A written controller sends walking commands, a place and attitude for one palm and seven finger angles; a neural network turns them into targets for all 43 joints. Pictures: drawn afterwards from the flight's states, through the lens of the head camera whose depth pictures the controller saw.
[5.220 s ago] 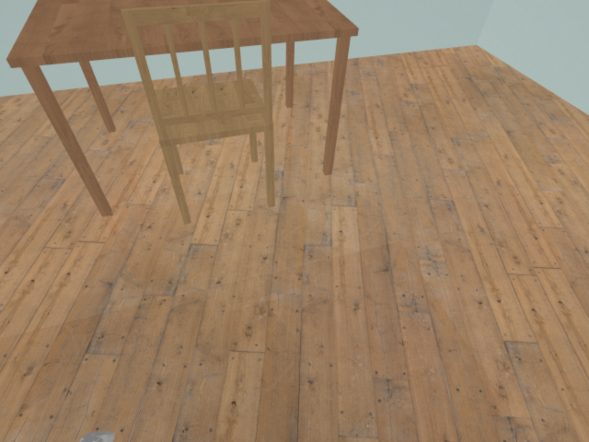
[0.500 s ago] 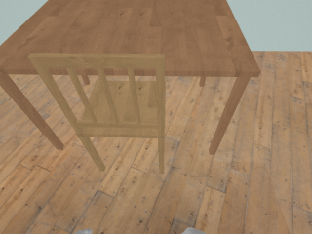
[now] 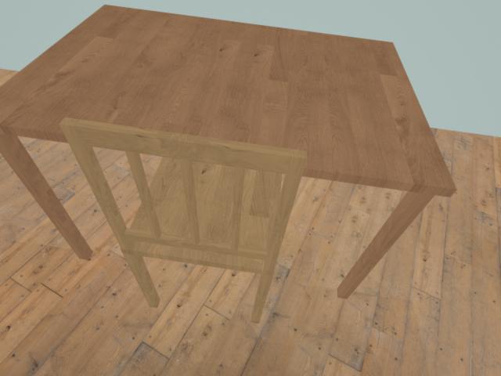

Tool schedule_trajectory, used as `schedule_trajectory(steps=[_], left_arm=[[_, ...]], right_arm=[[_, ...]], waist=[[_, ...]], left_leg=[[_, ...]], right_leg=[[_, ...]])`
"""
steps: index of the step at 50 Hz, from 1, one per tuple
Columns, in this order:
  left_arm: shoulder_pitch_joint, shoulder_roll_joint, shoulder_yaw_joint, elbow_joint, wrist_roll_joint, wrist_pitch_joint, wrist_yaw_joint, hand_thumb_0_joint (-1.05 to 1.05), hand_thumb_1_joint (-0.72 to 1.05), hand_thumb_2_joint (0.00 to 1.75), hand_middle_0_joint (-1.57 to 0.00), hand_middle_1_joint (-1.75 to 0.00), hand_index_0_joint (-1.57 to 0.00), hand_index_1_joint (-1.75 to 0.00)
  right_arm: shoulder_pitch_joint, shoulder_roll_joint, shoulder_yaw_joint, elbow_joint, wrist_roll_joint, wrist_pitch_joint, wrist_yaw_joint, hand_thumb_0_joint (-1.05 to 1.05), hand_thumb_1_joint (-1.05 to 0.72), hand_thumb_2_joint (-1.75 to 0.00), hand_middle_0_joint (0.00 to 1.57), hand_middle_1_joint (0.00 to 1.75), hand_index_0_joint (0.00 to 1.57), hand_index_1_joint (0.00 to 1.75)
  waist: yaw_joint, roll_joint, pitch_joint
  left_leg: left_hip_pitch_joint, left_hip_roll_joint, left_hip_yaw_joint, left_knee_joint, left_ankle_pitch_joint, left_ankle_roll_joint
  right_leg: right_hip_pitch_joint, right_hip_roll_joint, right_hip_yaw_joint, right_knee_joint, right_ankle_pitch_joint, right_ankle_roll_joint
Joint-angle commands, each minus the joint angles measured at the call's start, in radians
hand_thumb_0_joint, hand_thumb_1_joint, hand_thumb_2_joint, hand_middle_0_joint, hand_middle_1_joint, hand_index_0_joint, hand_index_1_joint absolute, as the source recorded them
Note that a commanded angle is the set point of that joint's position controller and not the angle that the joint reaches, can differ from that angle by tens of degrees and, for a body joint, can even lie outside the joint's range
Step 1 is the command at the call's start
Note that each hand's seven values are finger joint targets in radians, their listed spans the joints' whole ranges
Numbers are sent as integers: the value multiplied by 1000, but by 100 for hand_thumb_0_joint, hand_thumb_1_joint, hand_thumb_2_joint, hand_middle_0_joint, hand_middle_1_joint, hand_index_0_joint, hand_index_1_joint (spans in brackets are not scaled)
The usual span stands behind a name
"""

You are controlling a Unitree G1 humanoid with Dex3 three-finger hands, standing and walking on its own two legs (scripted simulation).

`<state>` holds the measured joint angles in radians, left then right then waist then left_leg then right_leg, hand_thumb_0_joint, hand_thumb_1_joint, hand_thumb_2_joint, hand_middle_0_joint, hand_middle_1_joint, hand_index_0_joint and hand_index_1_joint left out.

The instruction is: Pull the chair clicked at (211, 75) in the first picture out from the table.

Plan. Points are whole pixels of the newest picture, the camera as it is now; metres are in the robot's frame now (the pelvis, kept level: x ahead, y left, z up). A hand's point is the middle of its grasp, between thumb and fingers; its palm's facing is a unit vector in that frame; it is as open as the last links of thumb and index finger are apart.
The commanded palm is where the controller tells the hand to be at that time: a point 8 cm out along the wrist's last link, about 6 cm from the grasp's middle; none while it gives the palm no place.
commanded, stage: come to a stop and stand still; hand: left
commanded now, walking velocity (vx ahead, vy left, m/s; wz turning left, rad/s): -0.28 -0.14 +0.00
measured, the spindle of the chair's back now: (191, 205) +0.45 +0.18 -0.07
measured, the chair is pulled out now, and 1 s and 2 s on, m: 0.00 0.00 0.00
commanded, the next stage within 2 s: look again from close up in 1.20 s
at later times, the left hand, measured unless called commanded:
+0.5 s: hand out of the picture -0.01 +0.12 -0.15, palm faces +0.00 -0.97 -0.24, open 7.4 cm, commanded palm none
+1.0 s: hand out of the picture -0.03 +0.19 -0.17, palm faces +0.01 -0.98 -0.21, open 7.4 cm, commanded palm none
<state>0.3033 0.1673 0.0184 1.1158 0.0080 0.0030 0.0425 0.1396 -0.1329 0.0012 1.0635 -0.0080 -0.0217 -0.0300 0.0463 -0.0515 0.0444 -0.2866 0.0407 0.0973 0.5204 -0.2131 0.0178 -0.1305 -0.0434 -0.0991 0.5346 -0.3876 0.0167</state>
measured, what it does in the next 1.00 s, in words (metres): steps on the spot: right foot, then left foot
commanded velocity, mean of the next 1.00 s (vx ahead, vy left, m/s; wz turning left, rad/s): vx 0.00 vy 0.03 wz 0.00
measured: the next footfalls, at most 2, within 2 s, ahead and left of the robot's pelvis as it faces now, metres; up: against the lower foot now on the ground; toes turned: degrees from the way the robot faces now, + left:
right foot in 0.32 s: -0.02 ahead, -0.16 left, +0.00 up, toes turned -4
left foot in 0.72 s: -0.02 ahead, +0.09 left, +0.00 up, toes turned +5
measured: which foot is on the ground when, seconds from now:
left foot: down 0.00-0.34, up 0.36-0.70, down 0.72-1.00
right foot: up 0.00-0.30, down 0.32-1.00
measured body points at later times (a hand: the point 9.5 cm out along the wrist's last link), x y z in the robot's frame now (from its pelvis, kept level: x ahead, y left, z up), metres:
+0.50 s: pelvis -0.03 -0.06 +0.01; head -0.03 -0.09 +0.46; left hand -0.01 +0.17 -0.13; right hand -0.03 -0.30 -0.16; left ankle -0.02 +0.09 -0.70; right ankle -0.06 -0.15 -0.73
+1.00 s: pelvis -0.06 +0.01 +0.00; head -0.05 +0.01 +0.45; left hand -0.03 +0.24 -0.16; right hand -0.01 -0.23 -0.15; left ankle -0.08 +0.08 -0.73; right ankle -0.06 -0.15 -0.73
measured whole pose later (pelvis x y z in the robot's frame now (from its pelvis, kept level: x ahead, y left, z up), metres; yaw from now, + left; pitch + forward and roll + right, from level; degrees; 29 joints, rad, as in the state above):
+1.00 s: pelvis -0.06 +0.01 +0.00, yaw +0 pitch -1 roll -1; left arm 0.27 0.18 0.00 1.02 0.02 0.01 0.04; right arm 0.25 -0.19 0.01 1.01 -0.01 0.00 -0.02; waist 0.01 0.00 0.02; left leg -0.18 -0.03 0.08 0.53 -0.33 0.07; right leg -0.22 -0.08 -0.04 0.52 -0.27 0.03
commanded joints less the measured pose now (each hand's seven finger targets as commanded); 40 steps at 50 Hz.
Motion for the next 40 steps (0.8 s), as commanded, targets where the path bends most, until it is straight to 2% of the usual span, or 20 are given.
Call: schedule_trajectory(steps=[1, 4, 6, 12, 14, 15, 16, 17, 18, 20, 22, 28, 31, 32, 33, 34, 36, 38, 39, 40], left_arm=[[79, 93, 22, -40, 3, 26, 5, 0, 90, 90, -20, -30, -20, -30], [53, 95, 40, -69, 7, 39, 0, 0, 90, 90, -20, -30, -20, -30], [44, 82, 48, -95, 7, 46, -4, 0, 90, 90, -20, -30, -20, -30], [81, 47, 35, -102, 9, 34, -10, 0, 90, 90, -20, -30, -20, -30], [133, 68, 29, -60, 15, 15, -7, 0, 90, 90, -20, -30, -20, -30], [98, 119, 24, -66, 21, 1, -4, 0, 90, 90, -20, -30, -20, -30], [22, 184, 26, -95, 20, 3, -6, 0, 90, 90, -20, -30, -20, -30], [-12, 210, 38, -111, 17, -2, -5, 0, 90, 90, -20, -30, -20, -30], [-38, 204, 37, -109, 16, -6, -4, 0, 90, 90, -20, -30, -20, -30], [-76, 183, 36, -111, 16, -11, -8, 0, 90, 90, -20, -30, -20, -30], [-55, 178, 39, -110, 12, -15, -11, 0, 90, 90, -20, -30, -20, -30], [28, 178, 52, -66, 13, -15, 5, 0, 90, 90, -20, -30, -20, -30], [-17, 161, 48, -60, 3, -8, 9, 0, 90, 90, -20, -30, -20, -30], [111, 140, 27, -44, 9, -40, 43, 0, 90, 90, -20, -30, -20, -30], [61, 194, 36, -98, 15, -53, 34, 0, 90, 90, -20, -30, -20, -30], [24, 200, 42, -126, 21, -54, 28, 0, 90, 90, -20, -30, -20, -30], [-20, 153, 32, -143, 11, -51, 24, 0, 90, 90, -20, -30, -20, -30], [-7, 121, 14, -142, 4, -34, 15, 0, 90, 90, -20, -30, -20, -30], [6, 110, 9, -134, 6, -24, 15, 0, 90, 90, -20, -30, -20, -30], [7, 100, 4, -131, 5, -17, 14, 0, 90, 90, -20, -30, -20, -30]], right_arm=[[110, -199, -57, -11, -4, 14, -35, 0, -90, -90, 20, 30, 20, 30], [76, -213, -80, -41, -7, 34, -35, 0, -90, -90, 20, 30, 20, 30], [47, -213, -87, -62, -11, 39, -30, 0, -90, -90, 20, 30, 20, 30], [-6, -194, -88, -79, -17, 42, -3, 0, -90, -90, 20, 30, 20, 30], [6, -147, -78, -67, -7, 46, 9, 0, -90, -90, 20, 30, 20, 30], [24, -88, -64, -71, 4, 53, 14, 0, -90, -90, 20, 30, 20, 30], [16, -65, -53, -86, 1, 61, 25, 0, -90, -90, 20, 30, 20, 30], [-26, -92, -56, -94, -9, 68, 27, 0, -90, -90, 20, 30, 20, 30], [-20, -111, -58, -84, -12, 67, 28, 0, -90, -90, 20, 30, 20, 30], [54, -111, -57, -40, -12, 55, 29, 0, -90, -90, 20, 30, 20, 30], [99, -110, -52, -23, -10, 47, 30, 0, -90, -90, 20, 30, 20, 30], [99, -105, -45, -43, 1, 40, 7, 0, -90, -90, 20, 30, 20, 30], [174, -93, -37, -8, 2, 30, -1, 0, -90, -90, 20, 30, 20, 30], [86, -134, -41, -84, -5, 9, 8, 0, -90, -90, 20, 30, 20, 30], [159, -101, -38, -111, -1, 21, 15, 0, -90, -90, 20, 30, 20, 30], [162, -108, -34, -120, -5, 26, 18, 0, -90, -90, 20, 30, 20, 30], [224, -98, -28, -93, -4, 13, 16, 0, -90, -90, 20, 30, 20, 30], [211, -130, -25, -82, -9, -3, 13, 0, -90, -90, 20, 30, 20, 30], [196, -140, -22, -85, -9, -3, 9, 0, -90, -90, 20, 30, 20, 30], [183, -153, -19, -93, -7, -1, 6, 0, -90, -90, 20, 30, 20, 30]], waist=[[-46, 247, -60], [-55, 161, -105], [-50, 164, -138], [-29, 238, -132], [-5, 124, -94], [-27, -46, -53], [-40, -143, 22], [-10, -214, 86], [-18, -198, 116], [-47, -83, 99], [-38, -72, 54], [-2, -83, -25], [-38, -77, -58], [1, -40, -34], [-41, -108, -114], [-41, -56, -139], [-85, 5, -110], [-54, 225, -89], [-41, 243, -66], [-37, 195, -35]], left_leg=[[224, 318, -242, -164, 965, 161], [237, 325, -198, -132, 865, 185], [218, 304, -172, -139, 728, 176], [48, 239, -166, -201, 96, 115], [-77, 136, -121, -141, -201, 35], [-99, 50, -68, -31, -274, -25], [-61, 4, -35, 40, -254, -47], [-69, 6, -70, 119, -221, -37], [-77, 10, -99, 173, -185, -29], [-57, 5, -92, 188, -135, -29], [-74, -13, -79, 201, -125, -37], [-67, -10, -71, 84, -188, -53], [114, -9, -63, -154, 10, -44], [37, 5, -45, 74, -35, -46], [-37, 2, -64, 102, -186, -17], [-17, 7, -55, 91, -204, -17], [80, 20, -74, -51, -56, -8], [87, 84, -144, -60, 361, 16], [76, 114, -162, -69, 455, 37], [46, 115, -174, -80, 403, 46]], right_leg=[[-192, -16, 82, 274, -172, 5], [-263, -2, 108, 447, -165, 11], [-279, 2, 116, 479, -136, 21], [-98, 6, 48, 131, -30, 2], [47, -2, 51, -129, 109, -2], [-39, -143, 251, -282, -79, -47], [-213, -259, 375, -408, -280, -99], [-307, -277, 463, -472, -318, -125], [-307, -273, 467, -467, -259, -138], [-242, -234, 355, -393, -91, -142], [-130, -208, 273, -332, 96, -134], [63, -268, 266, -177, 662, -191], [0, -209, 215, -107, 621, -131], [27, -176, 255, -50, 967, -74], [67, -232, 274, -99, 802, -101], [62, -246, 279, -103, 699, -136], [-39, -181, 204, -38, 585, -121], [-35, -78, 93, 36, 430, -65], [-39, -48, 65, 26, 279, -50], [-36, -30, 58, 5, 185, -42]])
